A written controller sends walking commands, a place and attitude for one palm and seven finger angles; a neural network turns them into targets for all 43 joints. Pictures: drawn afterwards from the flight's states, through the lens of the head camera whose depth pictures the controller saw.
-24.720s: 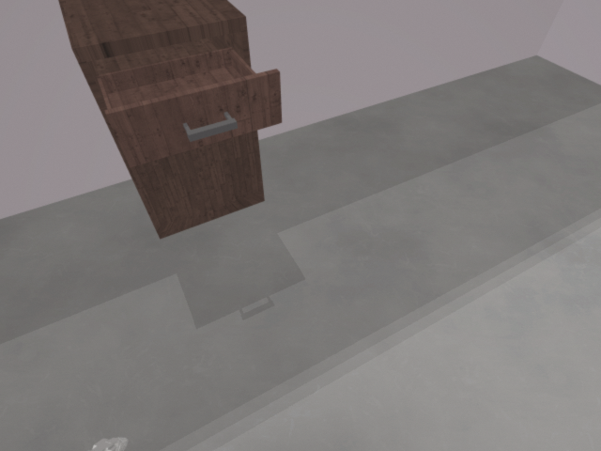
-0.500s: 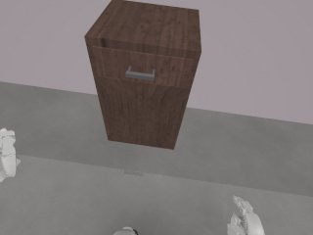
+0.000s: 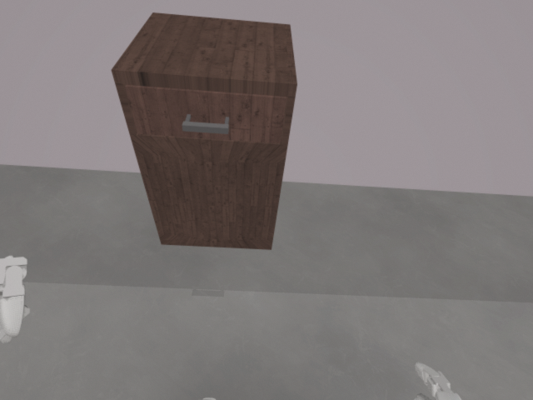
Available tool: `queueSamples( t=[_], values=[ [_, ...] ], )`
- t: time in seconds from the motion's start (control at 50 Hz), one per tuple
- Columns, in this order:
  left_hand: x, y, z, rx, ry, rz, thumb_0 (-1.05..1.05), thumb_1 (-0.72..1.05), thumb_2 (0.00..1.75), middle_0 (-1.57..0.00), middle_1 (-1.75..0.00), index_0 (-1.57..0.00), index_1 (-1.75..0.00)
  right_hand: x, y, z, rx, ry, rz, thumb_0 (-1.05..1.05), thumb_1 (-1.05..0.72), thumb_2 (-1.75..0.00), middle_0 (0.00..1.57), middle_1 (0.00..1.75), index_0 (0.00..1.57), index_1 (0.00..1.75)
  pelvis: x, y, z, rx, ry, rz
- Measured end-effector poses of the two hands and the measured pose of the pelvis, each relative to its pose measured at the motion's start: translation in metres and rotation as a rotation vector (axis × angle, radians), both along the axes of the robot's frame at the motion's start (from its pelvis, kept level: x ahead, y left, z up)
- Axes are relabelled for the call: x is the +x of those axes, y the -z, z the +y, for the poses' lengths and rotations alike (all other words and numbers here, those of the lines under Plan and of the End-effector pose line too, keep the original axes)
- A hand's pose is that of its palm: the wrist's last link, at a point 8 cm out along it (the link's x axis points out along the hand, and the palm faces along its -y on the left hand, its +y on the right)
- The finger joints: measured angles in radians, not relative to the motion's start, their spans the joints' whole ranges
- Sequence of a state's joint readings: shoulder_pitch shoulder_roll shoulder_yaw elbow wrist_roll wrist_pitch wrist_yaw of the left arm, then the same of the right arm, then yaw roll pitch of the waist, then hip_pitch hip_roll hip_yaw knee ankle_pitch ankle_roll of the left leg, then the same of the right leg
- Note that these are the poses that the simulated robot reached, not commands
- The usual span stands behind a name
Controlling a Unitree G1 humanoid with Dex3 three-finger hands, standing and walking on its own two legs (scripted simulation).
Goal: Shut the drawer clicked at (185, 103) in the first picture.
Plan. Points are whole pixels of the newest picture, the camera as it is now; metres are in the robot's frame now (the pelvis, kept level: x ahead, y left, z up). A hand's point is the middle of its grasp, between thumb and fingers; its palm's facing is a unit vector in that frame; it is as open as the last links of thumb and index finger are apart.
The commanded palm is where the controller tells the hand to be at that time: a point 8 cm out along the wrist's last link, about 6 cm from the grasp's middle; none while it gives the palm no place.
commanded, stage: stop stepping back and stand still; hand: left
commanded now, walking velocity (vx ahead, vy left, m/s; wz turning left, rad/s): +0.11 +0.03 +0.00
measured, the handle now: (206, 123) +0.84 +0.22 -0.08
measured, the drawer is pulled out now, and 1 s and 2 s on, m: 0.00 0.00 0.00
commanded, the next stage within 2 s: let the arm hang, fingers relaxed in 0.76 s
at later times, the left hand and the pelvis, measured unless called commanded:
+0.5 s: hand out of the picture +0.12 +0.28 +0.17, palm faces +0.45 -0.79 -0.41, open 3.2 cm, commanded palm +0.07 +0.30 +0.18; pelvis -0.06 +0.02 +0.01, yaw +0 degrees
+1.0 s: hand out of the picture +0.12 +0.29 -0.03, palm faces +0.14 -0.89 -0.43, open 3.1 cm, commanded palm none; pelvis -0.06 +0.05 -0.01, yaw +2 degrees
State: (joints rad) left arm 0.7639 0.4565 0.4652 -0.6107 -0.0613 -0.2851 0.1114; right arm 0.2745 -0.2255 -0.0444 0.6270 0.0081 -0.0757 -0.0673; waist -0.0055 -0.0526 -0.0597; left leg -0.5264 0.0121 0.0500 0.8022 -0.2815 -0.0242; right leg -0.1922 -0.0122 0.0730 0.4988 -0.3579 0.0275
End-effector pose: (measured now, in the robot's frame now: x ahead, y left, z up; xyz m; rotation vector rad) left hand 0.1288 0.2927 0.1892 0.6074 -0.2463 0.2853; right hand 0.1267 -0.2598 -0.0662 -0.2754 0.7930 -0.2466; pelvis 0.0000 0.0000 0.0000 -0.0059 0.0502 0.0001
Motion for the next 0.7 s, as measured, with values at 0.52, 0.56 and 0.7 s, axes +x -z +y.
queueSamples(
  t=[0.52, 0.56, 0.7],
  values=[
    [-0.052, 0.013, 0.023, -0.144, -0.128, -0.044, 0.01, 0.89, 0.90, -1.41, -1.59, -1.40, -1.60, -0.058, 0.006, 0.038, 0.028, -0.053, -0.016, 0.02, -0.90, -0.90, 0.21, 0.30, 0.21, 0.30, -0.058, -0.004, 0.022, 0.005, -0.011, -0.052],
    [-0.048, 0.025, 0.026, -0.181, -0.123, -0.046, 0.01, 0.89, 0.90, -1.41, -1.59, -1.40, -1.60, -0.061, 0.011, 0.035, -0.013, -0.046, -0.014, 0.02, -0.90, -0.90, 0.21, 0.30, 0.21, 0.30, -0.059, 0.003, 0.030, -0.014, -0.027, -0.060],
    [-0.033, 0.006, 0.018, -0.086, -0.020, -0.084, 0.01, 0.89, 0.90, -1.41, -1.59, -1.40, -1.60, -0.057, 0.007, 0.055, 0.036, -0.052, -0.053, 0.02, -0.91, -0.90, 0.20, 0.30, 0.20, 0.30, -0.060, 0.003, 0.032, 0.012, -0.025, -0.081]
  ],
)
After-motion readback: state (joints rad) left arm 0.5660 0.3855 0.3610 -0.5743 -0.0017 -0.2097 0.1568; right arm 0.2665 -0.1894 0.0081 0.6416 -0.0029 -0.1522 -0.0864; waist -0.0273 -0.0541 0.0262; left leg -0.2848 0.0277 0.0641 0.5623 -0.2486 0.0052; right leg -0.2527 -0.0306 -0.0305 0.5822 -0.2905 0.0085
